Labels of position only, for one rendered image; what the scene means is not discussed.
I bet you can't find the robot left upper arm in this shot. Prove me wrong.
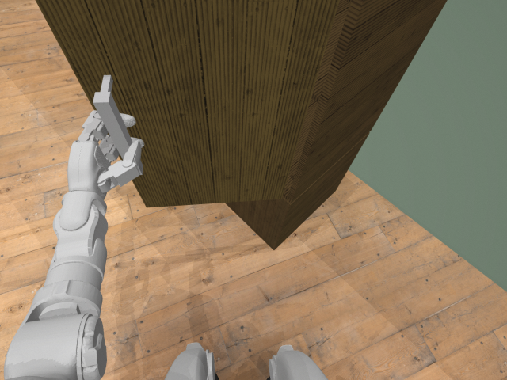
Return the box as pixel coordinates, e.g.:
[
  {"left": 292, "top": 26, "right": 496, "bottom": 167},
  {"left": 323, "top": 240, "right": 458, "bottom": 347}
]
[{"left": 6, "top": 313, "right": 107, "bottom": 380}]

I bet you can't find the robot shin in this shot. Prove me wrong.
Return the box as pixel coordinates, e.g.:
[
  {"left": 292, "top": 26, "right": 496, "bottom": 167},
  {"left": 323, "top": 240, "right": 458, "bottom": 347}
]
[
  {"left": 186, "top": 343, "right": 203, "bottom": 350},
  {"left": 276, "top": 345, "right": 294, "bottom": 355}
]

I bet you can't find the robot left shin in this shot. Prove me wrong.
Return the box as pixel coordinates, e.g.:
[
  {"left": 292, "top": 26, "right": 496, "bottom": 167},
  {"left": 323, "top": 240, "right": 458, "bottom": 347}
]
[{"left": 186, "top": 343, "right": 203, "bottom": 350}]

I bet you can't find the cupboard door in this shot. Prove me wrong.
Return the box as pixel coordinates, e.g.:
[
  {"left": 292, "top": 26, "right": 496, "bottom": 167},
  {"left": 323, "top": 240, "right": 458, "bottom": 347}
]
[{"left": 36, "top": 0, "right": 340, "bottom": 207}]

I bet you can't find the robot left hand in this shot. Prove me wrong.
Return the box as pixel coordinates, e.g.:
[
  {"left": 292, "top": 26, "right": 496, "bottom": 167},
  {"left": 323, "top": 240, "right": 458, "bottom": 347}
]
[{"left": 67, "top": 110, "right": 144, "bottom": 200}]

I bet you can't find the robot left forearm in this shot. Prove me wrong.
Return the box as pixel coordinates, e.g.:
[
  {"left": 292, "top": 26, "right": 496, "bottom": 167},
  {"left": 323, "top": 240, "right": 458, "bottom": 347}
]
[{"left": 4, "top": 190, "right": 108, "bottom": 380}]

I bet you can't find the robot right shin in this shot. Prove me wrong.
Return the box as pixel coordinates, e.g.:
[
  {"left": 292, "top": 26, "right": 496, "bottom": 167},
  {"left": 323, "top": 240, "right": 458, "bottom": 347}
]
[{"left": 276, "top": 345, "right": 294, "bottom": 355}]

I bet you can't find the handle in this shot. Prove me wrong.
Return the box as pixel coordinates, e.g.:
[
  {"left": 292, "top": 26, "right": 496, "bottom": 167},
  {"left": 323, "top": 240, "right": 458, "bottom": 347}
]
[{"left": 93, "top": 75, "right": 143, "bottom": 175}]

